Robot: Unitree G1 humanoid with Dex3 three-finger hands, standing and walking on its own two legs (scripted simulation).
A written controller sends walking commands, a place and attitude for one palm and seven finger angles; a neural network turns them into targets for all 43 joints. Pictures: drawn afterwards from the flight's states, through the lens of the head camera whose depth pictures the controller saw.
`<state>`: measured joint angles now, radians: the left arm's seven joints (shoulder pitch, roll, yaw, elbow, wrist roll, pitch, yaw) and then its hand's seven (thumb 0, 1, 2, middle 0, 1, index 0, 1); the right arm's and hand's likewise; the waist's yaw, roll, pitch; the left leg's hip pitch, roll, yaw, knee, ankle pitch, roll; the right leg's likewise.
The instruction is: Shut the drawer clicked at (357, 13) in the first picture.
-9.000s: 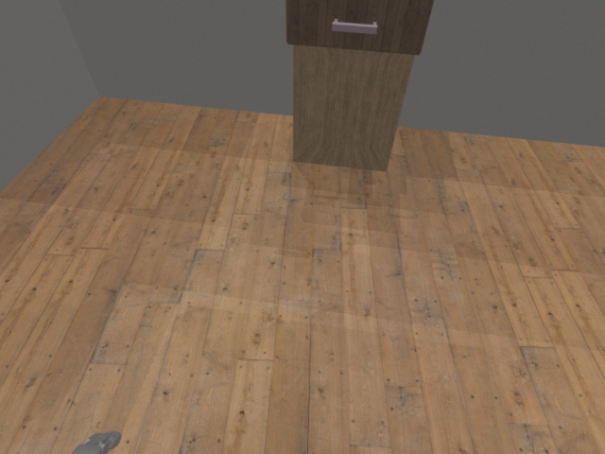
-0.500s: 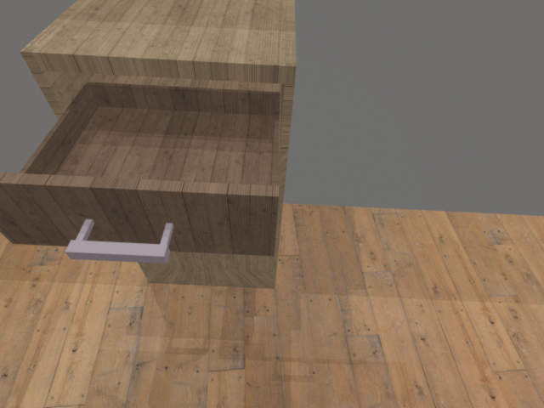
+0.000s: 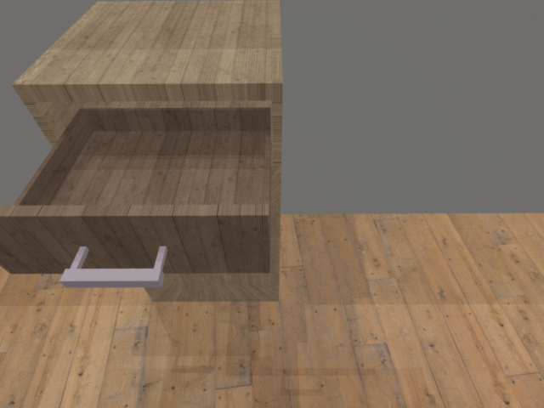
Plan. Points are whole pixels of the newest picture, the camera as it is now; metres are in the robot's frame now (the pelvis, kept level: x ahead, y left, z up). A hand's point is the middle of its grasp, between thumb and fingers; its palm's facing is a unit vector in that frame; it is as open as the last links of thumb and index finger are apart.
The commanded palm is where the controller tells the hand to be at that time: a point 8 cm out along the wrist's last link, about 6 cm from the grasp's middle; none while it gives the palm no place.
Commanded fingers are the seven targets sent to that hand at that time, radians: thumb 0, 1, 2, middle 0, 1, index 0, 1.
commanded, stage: come to a stop and stand still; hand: left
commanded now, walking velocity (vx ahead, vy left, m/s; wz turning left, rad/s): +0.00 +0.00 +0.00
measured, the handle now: (117, 265) +0.31 +0.25 +0.04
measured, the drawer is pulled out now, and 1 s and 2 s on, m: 0.28 0.28 0.28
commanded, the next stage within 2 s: look again from close up in 1.14 s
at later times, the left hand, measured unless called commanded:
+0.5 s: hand out of the picture +0.02 +0.19 -0.17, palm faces +0.01 -0.97 -0.23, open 7.4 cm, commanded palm none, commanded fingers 0.00 0.90 0.90 -0.20 -0.30 -0.20 -0.30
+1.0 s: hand out of the picture -0.02 +0.20 -0.17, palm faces -0.02 -0.98 -0.20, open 7.4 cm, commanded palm none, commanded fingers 0.00 0.90 0.90 -0.20 -0.30 -0.20 -0.30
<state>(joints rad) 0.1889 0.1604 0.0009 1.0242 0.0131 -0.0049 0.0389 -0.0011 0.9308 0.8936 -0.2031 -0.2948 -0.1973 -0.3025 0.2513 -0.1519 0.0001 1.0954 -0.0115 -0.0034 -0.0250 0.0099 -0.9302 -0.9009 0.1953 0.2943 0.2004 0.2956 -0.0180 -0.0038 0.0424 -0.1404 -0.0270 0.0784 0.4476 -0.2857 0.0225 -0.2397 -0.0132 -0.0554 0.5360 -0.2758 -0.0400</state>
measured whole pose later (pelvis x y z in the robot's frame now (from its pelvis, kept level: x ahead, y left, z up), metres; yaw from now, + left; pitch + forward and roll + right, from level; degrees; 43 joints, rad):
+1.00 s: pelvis -0.02 +0.03 +0.00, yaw -1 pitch -2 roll +0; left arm 0.30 0.15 -0.02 1.09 0.02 0.00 0.05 0.01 0.91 0.89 -0.20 -0.29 -0.20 -0.30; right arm 0.28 -0.15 0.01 1.13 -0.01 0.00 -0.02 0.00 -0.91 -0.90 0.19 0.29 0.20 0.30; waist 0.00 0.01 0.05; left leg -0.14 -0.04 0.11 0.44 -0.26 0.06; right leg -0.23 -0.02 -0.02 0.48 -0.21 0.00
